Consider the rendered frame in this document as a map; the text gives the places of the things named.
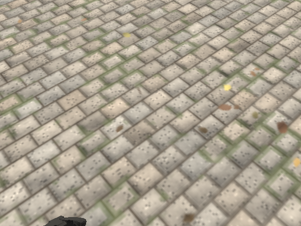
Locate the robot left hand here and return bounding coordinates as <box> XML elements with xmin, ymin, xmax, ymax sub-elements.
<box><xmin>43</xmin><ymin>216</ymin><xmax>87</xmax><ymax>226</ymax></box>

